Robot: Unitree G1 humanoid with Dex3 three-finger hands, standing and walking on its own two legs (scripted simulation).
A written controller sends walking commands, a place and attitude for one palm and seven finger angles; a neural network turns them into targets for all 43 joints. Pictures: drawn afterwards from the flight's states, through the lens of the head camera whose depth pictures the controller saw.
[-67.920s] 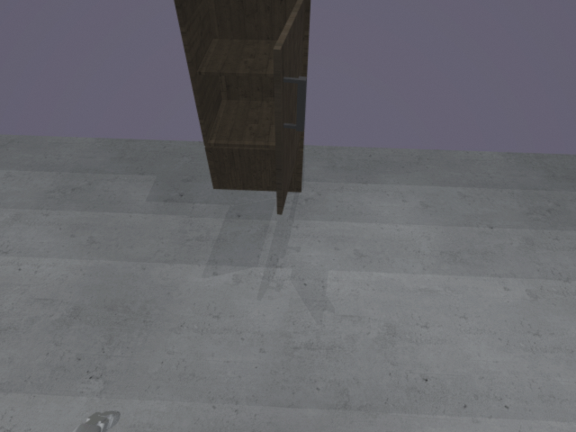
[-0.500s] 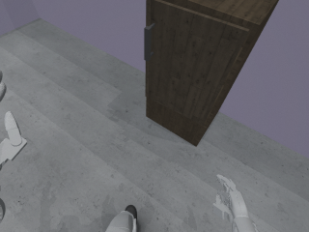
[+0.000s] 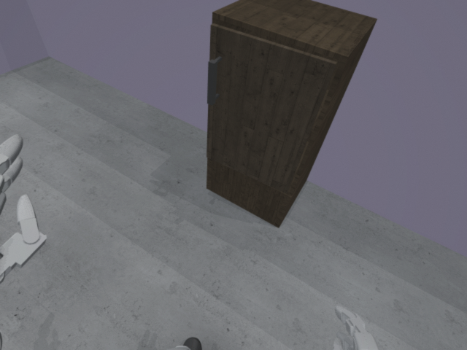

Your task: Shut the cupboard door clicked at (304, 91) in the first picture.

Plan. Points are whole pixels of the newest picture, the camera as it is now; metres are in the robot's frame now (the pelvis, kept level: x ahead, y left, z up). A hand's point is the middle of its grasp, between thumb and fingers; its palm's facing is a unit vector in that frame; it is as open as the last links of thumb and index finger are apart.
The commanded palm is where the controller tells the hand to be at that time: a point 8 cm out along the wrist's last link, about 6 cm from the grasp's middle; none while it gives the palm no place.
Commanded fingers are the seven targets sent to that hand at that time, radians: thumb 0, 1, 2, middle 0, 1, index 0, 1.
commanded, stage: stop stepping back and stand still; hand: left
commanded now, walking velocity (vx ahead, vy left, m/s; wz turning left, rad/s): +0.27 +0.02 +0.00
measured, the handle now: (215, 81) +0.96 +0.07 -0.05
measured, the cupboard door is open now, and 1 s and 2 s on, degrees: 3 3 3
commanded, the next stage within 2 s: let the arm hang, fingers relaxed in 0.94 s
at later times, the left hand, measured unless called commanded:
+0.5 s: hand (5, 233) +0.21 +0.27 +0.18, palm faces +0.39 -0.80 -0.46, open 7.4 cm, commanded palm +0.15 +0.32 +0.18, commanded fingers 0.00 0.90 0.90 -0.20 -0.30 -0.20 -0.30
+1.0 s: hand (6, 199) +0.26 +0.29 +0.18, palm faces +0.40 -0.79 -0.46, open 7.4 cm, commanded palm +0.19 +0.34 +0.18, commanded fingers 0.00 0.90 0.90 -0.20 -0.30 -0.20 -0.30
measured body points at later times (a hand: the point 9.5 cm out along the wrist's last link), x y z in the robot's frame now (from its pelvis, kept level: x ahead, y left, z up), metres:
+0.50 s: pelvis +0.01 +0.02 -0.01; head +0.01 +0.05 +0.44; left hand +0.18 +0.31 +0.20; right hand +0.15 -0.19 -0.09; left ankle +0.01 +0.17 -0.74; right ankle +0.03 -0.05 -0.74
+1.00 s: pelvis +0.05 +0.04 +0.00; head +0.06 +0.05 +0.45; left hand +0.23 +0.33 +0.20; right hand +0.22 -0.19 -0.07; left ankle +0.03 +0.15 -0.74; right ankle +0.03 -0.05 -0.74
